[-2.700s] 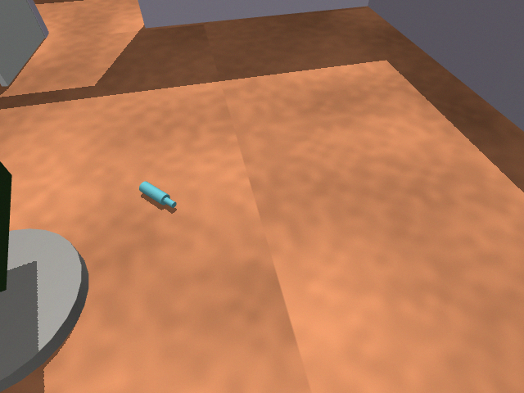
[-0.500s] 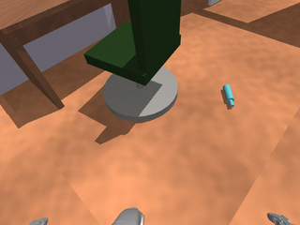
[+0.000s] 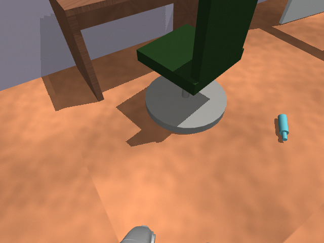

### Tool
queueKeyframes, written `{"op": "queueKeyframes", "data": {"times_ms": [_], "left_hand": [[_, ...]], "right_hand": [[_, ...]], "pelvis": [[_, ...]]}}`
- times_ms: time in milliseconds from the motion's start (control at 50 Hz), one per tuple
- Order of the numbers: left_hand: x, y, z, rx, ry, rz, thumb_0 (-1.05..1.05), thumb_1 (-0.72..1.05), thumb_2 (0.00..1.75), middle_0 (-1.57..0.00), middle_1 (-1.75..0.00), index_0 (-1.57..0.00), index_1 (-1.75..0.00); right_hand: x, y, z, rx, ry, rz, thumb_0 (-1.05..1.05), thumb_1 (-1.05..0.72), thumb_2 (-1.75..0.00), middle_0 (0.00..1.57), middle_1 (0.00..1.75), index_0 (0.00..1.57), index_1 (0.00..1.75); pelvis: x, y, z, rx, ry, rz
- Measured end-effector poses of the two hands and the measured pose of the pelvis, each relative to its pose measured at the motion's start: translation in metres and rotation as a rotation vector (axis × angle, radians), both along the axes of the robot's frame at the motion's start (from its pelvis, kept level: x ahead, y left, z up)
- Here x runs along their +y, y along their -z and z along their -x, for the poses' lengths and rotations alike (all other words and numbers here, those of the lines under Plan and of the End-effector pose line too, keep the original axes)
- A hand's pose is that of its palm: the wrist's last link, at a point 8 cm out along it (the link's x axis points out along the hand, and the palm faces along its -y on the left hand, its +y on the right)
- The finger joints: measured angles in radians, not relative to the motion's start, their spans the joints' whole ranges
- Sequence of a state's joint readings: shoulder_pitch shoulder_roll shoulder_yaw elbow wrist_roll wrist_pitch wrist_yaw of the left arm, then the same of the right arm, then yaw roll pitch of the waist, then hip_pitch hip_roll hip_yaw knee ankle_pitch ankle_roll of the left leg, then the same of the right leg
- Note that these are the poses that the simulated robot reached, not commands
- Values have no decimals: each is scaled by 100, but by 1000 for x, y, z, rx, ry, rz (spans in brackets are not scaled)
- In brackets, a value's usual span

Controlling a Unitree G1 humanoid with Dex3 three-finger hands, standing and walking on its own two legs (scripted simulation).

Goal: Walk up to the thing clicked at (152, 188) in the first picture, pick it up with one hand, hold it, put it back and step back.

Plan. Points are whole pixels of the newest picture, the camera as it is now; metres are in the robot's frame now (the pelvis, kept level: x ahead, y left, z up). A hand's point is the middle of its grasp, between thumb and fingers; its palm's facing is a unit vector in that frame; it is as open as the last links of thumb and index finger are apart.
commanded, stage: walk up
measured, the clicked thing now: (283, 127) +1.00 -0.81 -0.72
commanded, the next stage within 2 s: stand in 0.82 s
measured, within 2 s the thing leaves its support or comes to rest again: neither
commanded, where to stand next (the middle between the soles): +0.09 +0.01 m, yaw +4 degrees
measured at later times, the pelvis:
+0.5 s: pelvis +0.01 +0.01 +0.01, yaw +6 degrees
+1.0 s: pelvis +0.02 +0.00 +0.03, yaw +6 degrees
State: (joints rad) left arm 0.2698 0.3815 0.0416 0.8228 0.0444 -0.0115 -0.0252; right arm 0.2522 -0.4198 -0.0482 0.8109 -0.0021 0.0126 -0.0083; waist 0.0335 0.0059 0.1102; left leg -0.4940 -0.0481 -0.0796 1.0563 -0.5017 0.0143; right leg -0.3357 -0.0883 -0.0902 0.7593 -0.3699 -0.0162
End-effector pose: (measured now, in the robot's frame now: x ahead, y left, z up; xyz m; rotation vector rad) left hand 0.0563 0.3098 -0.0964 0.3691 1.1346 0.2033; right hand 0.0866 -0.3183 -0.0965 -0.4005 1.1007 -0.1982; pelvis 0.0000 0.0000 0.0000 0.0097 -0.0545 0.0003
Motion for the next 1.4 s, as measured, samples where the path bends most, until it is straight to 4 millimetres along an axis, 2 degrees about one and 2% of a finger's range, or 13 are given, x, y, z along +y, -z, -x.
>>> {"op": "queueKeyframes", "data": {"times_ms": [80, 180, 260, 340, 440, 580, 760, 900, 1060, 1400], "left_hand": [[10, -6, 12, 10, -24, -3, 0, 90, 90, -21, -31, -21, -30], [36, 5, 21, 35, -86, -14, 0, 90, 90, -20, -30, -21, -30], [40, 6, 22, 53, -117, -12, 1, 90, 90, -20, -30, -21, -30], [36, 6, 23, 51, -122, -12, 0, 90, 90, -20, -30, -20, -29], [20, 3, 27, 57, -120, 7, 0, 90, 90, -20, -30, -20, -29], [5, -1, 14, 37, -128, 49, 1, 90, 90, -20, -30, -21, -30], [2, -4, -6, 12, -144, 68, 0, 90, 90, -20, -30, -21, -30], [3, -8, -7, 38, -145, 60, 0, 90, 90, -20, -30, -20, -29], [0, -11, -4, 70, -134, 52, 0, 90, 90, -20, -30, -20, -29], [-6, -10, 2, 98, -122, 54, 0, 90, 90, -20, -30, -20, -29]], "right_hand": [[7, -5, -12, 3, -43, -8, 1, -91, -90, 21, 30, 21, 30], [22, -1, -19, -4, -66, 13, 1, -91, -90, 21, 30, 21, 30], [33, -3, -21, -5, -77, -1, 1, -91, -90, 21, 30, 21, 30], [36, 0, -29, -9, -84, -24, 1, -90, -90, 21, 30, 21, 30], [38, 1, -39, 1, -83, -54, 1, -90, -90, 21, 30, 21, 30], [40, -3, -47, 25, -98, -69, 1, -91, -90, 21, 30, 21, 30], [38, -13, -51, 55, -94, -56, 1, -91, -90, 21, 30, 21, 30], [35, -17, -54, 61, -75, -57, 1, -91, -90, 21, 30, 21, 30], [34, -16, -49, 61, -45, -73, 1, -91, -90, 21, 30, 21, 30], [28, -10, -18, 136, -2, -79, 1, -91, -90, 21, 30, 21, 30]], "pelvis": [[7, -5, -1, 9, -28, -9], [20, 3, -4, 4, -47, -25], [20, 0, -6, 9, -67, -7], [15, -1, -7, 12, -74, 9], [9, -7, -8, 4, -92, 19], [7, -17, -12, 4, -105, 20], [5, -25, -16, 4, -117, 23], [2, -30, -18, 1, -107, 19], [1, -33, -15, -5, -92, 16], [-2, -35, -14, 4, -85, 12]]}}
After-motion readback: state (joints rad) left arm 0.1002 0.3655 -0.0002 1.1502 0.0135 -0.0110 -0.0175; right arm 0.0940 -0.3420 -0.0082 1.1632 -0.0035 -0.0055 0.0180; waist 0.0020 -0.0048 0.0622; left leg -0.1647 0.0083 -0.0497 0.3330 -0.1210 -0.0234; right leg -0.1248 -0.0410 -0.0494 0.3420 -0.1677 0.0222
